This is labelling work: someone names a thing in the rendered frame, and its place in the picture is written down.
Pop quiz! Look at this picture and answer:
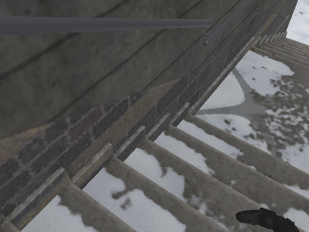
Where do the stairs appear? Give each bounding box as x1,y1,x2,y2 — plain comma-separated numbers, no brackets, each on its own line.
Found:
0,113,309,232
257,38,309,67

